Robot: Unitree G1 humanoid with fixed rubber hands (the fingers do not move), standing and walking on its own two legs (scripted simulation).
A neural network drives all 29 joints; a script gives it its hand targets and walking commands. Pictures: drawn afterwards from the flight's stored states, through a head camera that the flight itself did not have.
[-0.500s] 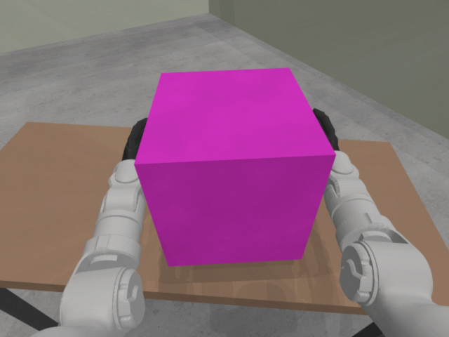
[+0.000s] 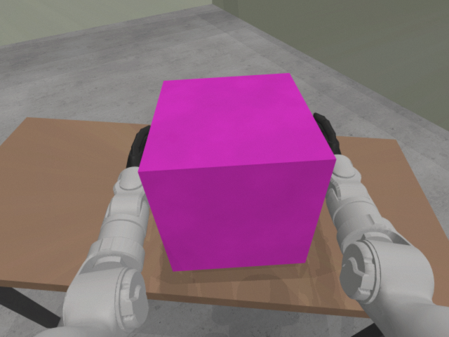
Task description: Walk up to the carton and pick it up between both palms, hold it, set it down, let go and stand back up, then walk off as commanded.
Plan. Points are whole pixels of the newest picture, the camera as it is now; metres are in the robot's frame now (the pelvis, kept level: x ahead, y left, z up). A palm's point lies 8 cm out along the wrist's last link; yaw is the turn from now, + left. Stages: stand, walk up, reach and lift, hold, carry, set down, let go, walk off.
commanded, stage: set down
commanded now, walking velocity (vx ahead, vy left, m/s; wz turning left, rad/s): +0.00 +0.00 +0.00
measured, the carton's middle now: (232, 169) +0.42 +0.02 +0.07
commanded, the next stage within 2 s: none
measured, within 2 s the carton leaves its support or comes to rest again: neither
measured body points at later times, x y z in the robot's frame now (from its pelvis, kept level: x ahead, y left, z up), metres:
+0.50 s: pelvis +0.00 +0.00 +0.00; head +0.02 +0.01 +0.45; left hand +0.41 +0.19 +0.07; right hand +0.44 -0.16 +0.09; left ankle -0.02 +0.15 -0.75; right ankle -0.04 -0.13 -0.75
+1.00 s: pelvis +0.00 +0.00 +0.00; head +0.04 +0.01 +0.45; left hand +0.41 +0.20 +0.05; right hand +0.44 -0.16 +0.08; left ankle -0.02 +0.15 -0.75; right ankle -0.04 -0.13 -0.75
